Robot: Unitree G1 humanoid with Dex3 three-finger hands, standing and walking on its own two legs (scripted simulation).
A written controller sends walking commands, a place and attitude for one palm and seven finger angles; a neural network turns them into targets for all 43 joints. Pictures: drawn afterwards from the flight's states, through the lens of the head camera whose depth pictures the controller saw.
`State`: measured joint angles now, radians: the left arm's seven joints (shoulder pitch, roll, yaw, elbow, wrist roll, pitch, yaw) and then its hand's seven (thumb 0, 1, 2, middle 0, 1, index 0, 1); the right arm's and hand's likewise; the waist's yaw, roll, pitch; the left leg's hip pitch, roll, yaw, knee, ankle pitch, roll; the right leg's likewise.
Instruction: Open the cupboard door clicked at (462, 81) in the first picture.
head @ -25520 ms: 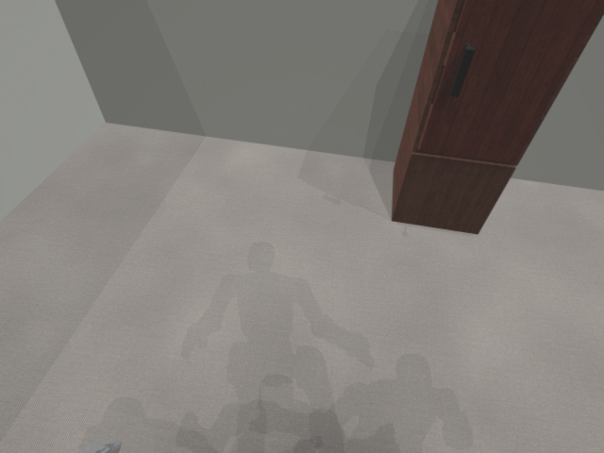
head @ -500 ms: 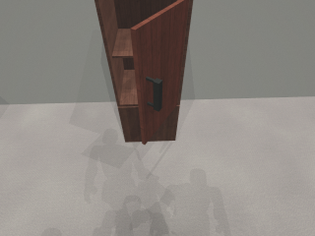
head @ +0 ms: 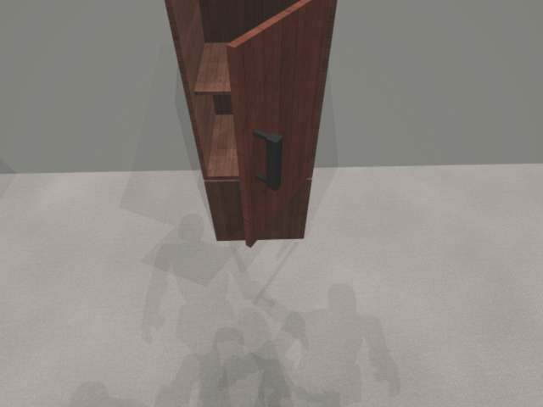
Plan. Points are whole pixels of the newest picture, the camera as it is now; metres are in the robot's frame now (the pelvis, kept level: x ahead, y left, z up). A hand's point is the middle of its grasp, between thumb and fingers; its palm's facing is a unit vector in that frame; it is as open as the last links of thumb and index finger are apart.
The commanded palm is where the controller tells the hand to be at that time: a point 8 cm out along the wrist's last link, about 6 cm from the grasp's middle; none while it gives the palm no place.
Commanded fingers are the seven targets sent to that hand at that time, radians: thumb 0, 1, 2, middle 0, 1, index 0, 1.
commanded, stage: look to check the result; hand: left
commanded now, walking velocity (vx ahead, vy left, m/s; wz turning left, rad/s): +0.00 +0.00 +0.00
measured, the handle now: (266, 160) +0.62 +0.05 -0.03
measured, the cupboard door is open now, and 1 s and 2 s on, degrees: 55 55 55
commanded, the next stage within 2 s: walk to a spot facing it in 0.10 s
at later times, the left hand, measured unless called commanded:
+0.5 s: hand out of the picture +0.08 +0.21 -0.18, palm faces -0.08 -0.96 -0.28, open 7.4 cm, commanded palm none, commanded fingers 0.00 0.90 0.90 -0.20 -0.30 -0.20 -0.30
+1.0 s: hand out of the picture +0.09 +0.15 -0.18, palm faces -0.29 -0.93 -0.24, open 7.4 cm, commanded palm none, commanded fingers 0.00 0.90 0.90 -0.20 -0.30 -0.20 -0.30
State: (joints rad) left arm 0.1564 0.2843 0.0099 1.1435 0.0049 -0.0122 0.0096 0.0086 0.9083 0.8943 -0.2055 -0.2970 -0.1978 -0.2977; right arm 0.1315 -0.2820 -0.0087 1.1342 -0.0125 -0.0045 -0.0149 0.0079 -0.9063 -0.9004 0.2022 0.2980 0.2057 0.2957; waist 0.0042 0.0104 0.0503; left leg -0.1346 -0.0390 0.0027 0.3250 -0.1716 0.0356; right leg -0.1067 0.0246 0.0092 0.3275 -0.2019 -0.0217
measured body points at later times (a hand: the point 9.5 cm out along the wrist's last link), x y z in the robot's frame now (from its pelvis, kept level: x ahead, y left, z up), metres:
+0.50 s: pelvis +0.00 -0.01 -0.01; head +0.04 -0.02 +0.44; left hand +0.08 +0.26 -0.16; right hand +0.05 -0.28 -0.16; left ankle +0.00 +0.10 -0.75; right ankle -0.02 -0.11 -0.75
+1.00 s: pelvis -0.01 -0.03 -0.01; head +0.05 -0.04 +0.44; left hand +0.10 +0.20 -0.16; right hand +0.03 -0.31 -0.14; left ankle +0.03 +0.12 -0.71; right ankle -0.02 -0.13 -0.75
